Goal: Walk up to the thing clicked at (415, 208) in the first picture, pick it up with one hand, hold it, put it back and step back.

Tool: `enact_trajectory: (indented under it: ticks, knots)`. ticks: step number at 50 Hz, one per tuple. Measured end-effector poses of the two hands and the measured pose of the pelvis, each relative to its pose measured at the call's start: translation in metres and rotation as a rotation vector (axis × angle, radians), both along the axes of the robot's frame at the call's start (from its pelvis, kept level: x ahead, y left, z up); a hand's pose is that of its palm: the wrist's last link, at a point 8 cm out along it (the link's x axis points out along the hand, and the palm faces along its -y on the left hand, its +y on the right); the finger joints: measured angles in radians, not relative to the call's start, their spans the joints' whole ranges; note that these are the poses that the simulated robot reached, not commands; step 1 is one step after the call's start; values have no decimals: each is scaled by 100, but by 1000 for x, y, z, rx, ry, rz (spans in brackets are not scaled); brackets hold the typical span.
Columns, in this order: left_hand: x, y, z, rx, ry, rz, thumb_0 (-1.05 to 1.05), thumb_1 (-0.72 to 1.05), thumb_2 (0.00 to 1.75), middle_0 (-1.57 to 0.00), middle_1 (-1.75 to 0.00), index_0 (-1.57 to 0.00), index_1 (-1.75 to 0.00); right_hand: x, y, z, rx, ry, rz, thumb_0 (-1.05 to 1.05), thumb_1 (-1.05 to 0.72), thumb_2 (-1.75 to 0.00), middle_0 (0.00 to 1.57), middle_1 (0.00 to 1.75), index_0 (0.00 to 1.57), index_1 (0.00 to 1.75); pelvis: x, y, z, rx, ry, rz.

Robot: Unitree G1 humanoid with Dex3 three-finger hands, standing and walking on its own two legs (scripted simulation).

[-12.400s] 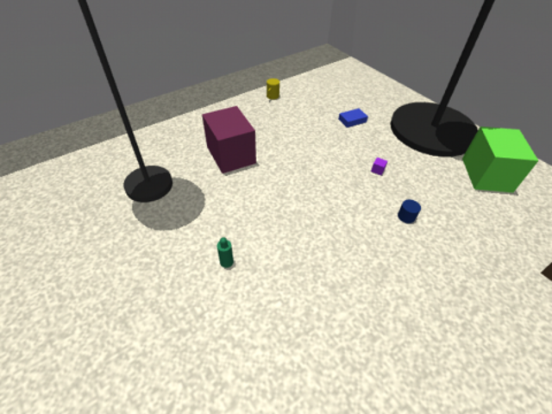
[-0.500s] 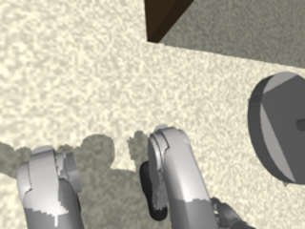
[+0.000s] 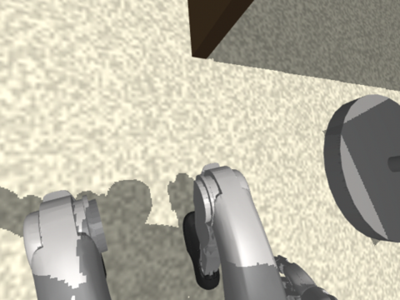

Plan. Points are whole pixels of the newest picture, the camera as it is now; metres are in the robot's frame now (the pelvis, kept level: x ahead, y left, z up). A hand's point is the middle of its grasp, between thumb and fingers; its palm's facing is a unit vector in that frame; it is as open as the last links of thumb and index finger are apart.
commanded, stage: rise first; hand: left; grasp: from above
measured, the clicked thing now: out of the picture +0.48 +0.39 -0.28
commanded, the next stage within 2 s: approach in 0.14 s
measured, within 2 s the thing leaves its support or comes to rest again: neither
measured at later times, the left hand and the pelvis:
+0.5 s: hand out of the picture +0.45 +0.41 -0.16, palm faces -0.43 -0.09 -0.90, open 13.9 cm; pelvis +0.00 +0.00 +0.00, yaw +0 degrees
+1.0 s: hand out of the picture +0.46 +0.40 -0.16, palm faces -0.44 -0.13 -0.89, open 14.1 cm; pelvis +0.00 +0.00 +0.00, yaw +0 degrees
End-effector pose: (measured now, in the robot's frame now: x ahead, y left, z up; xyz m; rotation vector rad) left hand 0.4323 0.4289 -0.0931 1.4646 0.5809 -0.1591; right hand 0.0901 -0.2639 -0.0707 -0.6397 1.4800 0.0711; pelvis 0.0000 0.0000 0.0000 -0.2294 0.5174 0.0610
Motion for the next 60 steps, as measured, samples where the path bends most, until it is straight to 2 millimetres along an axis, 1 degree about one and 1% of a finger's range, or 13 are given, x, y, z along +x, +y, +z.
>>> enact_trajectory:
  ticks: [14, 19, 22, 30, 33, 36, 41, 44, 47, 53, 56, 60]
  knots:
    - [-1, -1, -4, -13, -2, -6, 0, -47, 95, -17, -98, -17, -98, -7, 0, 3, -12, 9, -6, 0, -91, -90, 20, 30, 20, 29, -1, 1, -1, -3, -3, -2]
    - [2, -3, -7, -3, 5, -18, 0, -48, 95, -14, -101, -14, -100, -7, 0, 4, -17, 9, -7, 0, -90, -90, 20, 30, 20, 30, -1, 1, -2, -2, 0, -1]
    - [10, -10, -9, 6, 5, -47, 0, -49, 96, -12, -102, -13, -101, -8, 1, 5, -18, 9, -4, 0, -90, -89, 20, 30, 20, 29, -1, 1, -2, -1, 3, 0]
    - [44, -39, -5, 0, -68, -63, 0, -51, 98, -10, -105, -11, -103, -16, 3, 11, -14, -21, -39, 0, -90, -89, 20, 30, 20, 29, 1, 1, 0, -9, 20, -5]
    - [49, -44, -3, 15, -63, -41, 0, -51, 98, -9, -105, -10, -103, -21, 4, 12, -4, -25, -62, 0, -90, -89, 20, 30, 20, 29, 1, 1, 2, -9, 29, -7]
    - [46, -44, -3, 29, -25, -11, 0, -51, 97, -8, -105, -10, -103, -25, 4, 11, 12, -21, -78, 0, -90, -89, 20, 30, 20, 30, 1, 1, 5, -5, 36, -8]
    - [30, -39, -12, 27, 65, 20, 1, -51, 97, -8, -106, -10, -103, -29, 4, 8, 31, -1, -70, 0, -89, -89, 20, 30, 20, 30, -2, -1, 8, 5, 27, -7]
    - [24, -35, -17, 4, 78, 19, 0, -52, 98, -8, -105, -10, -102, -30, 3, 9, 27, 19, -47, 0, -89, -89, 20, 30, 20, 30, -3, -2, 8, 10, 18, -6]
    - [25, -31, -15, -12, 43, 3, 0, -53, 98, -8, -104, -10, -102, -30, 0, 10, 10, 34, -23, 0, -89, -89, 20, 30, 20, 30, -4, -4, 6, 9, 10, -5]
    - [35, -28, -3, 0, -37, -23, 0, -54, 100, -9, -103, -10, -102, -23, -6, 16, -25, 24, -19, 0, -90, -89, 20, 30, 20, 30, -1, -3, 4, -1, 17, -3]
    - [35, -29, -1, 16, -20, -26, 0, -53, 101, -9, -103, -10, -102, -19, -6, 17, -25, 6, -27, 0, -90, -89, 20, 30, 20, 30, 0, -2, 6, -4, 25, -4]
    - [32, -34, -8, 15, 25, -26, 0, -53, 100, -9, -104, -10, -102, -16, -2, 17, -15, -13, -30, 0, -90, -89, 20, 30, 20, 30, -1, 0, 8, -6, 23, -5]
